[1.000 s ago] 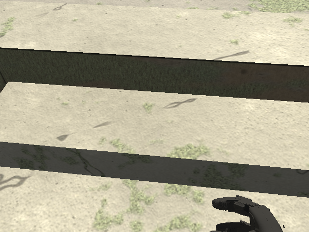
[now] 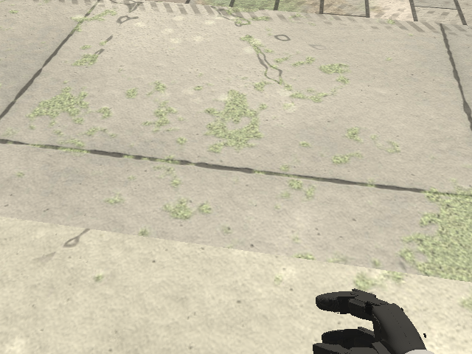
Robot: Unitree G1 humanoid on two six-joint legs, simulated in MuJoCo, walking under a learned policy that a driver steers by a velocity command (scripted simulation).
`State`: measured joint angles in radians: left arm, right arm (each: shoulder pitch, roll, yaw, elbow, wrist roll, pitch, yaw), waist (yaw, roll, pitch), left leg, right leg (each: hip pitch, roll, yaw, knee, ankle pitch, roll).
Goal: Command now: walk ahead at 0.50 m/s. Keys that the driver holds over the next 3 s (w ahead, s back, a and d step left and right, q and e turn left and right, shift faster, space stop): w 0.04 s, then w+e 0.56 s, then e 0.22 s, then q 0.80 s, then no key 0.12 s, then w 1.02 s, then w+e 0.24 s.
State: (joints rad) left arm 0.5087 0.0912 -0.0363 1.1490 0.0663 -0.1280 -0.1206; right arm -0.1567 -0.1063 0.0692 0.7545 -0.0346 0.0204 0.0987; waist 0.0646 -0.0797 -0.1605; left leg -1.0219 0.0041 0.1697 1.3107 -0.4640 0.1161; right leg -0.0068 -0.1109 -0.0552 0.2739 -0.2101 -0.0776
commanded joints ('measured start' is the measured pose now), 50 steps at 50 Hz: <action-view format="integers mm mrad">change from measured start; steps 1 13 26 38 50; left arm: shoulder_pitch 100 -279 -668 -470 -301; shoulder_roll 166 49 88 146 244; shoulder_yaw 52 26 19 65 110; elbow -35 -145 -427 -227 -323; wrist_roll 19 -48 -44 -16 -92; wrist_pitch -4 65 142 2 -45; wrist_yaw -23 -6 8 61 60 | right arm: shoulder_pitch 474 396 704 387 172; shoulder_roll -208 -8 -277 -173 -191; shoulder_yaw -72 -42 -57 -87 -124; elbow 79 317 348 63 19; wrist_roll -10 -76 -28 -12 2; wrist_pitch -9 -112 -169 -111 -117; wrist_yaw -26 -57 -19 -73 -42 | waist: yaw -236 12 19 -192 -102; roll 174 115 259 134 -6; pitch -269 115 100 10 97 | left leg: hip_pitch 1041 575 1014 89 473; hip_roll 103 176 326 5 83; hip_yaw -605 -161 78 -313 -168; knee -545 -1018 -1076 408 -571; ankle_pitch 76 224 1718 207 499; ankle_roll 215 84 60 -67 -187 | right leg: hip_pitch -578 -1282 -888 -494 -299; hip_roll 60 96 185 40 -39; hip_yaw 128 188 -154 366 266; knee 577 2033 1025 210 153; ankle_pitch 773 153 -195 518 652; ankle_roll -83 -206 -109 -167 -53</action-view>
